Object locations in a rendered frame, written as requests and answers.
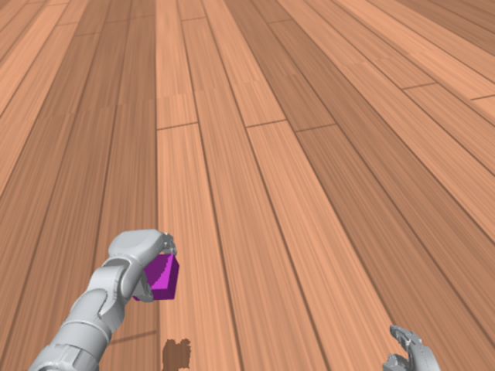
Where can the right robot hand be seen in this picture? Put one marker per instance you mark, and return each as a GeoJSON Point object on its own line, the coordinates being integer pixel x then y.
{"type": "Point", "coordinates": [420, 357]}

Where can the small box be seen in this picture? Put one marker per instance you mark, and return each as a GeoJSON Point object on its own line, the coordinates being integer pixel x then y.
{"type": "Point", "coordinates": [162, 274]}

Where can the left robot arm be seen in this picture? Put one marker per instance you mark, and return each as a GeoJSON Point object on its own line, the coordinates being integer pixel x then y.
{"type": "Point", "coordinates": [95, 315]}

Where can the left robot hand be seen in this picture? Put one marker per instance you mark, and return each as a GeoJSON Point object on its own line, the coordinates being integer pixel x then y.
{"type": "Point", "coordinates": [144, 246]}

